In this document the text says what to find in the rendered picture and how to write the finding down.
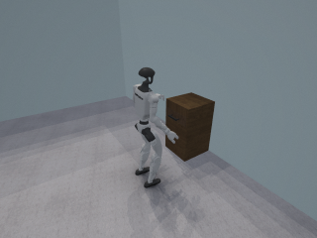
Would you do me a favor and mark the cabinet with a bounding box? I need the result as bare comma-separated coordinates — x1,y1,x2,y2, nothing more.
165,92,215,162

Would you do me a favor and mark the robot left hand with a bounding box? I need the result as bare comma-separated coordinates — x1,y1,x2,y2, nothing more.
156,93,164,101

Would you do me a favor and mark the robot right upper arm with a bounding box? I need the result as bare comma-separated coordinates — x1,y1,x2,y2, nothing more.
148,92,159,123

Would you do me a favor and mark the robot right hand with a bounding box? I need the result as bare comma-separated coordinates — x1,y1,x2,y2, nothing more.
167,131,179,144

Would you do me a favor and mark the drawer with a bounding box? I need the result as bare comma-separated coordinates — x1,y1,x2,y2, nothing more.
166,107,187,127

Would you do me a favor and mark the robot right forearm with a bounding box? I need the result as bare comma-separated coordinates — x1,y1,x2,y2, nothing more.
153,117,171,135

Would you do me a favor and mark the right robot thigh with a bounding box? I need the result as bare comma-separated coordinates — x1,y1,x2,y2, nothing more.
144,129,162,161

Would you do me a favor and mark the robot left upper arm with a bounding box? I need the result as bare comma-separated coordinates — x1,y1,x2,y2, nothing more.
132,84,140,103

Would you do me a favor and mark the robot right foot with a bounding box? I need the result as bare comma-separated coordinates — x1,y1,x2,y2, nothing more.
144,178,160,188

